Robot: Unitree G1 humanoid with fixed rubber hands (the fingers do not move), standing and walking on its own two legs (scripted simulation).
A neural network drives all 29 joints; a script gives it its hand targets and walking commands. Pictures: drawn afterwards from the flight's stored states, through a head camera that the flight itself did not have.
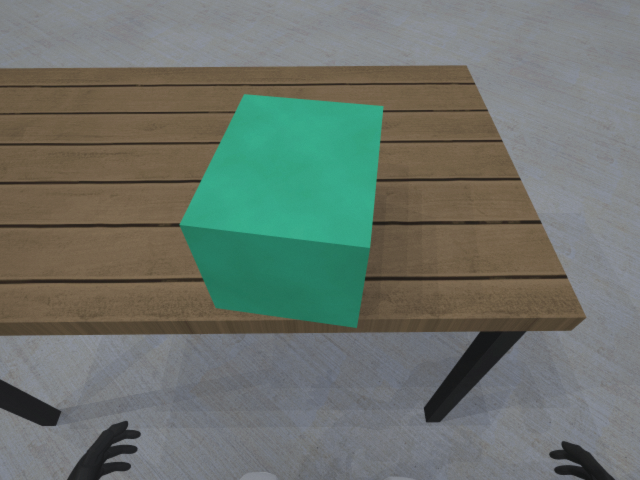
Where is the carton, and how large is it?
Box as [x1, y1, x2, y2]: [179, 94, 382, 327]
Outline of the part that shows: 244,94 179,224 215,307 356,327 370,243 382,106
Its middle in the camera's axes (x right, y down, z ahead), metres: -0.03 -0.05 +0.56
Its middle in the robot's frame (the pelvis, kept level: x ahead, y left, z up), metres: +0.46 +0.05 +0.06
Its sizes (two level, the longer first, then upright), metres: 0.257 0.205 0.185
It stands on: a table, 0.72 m high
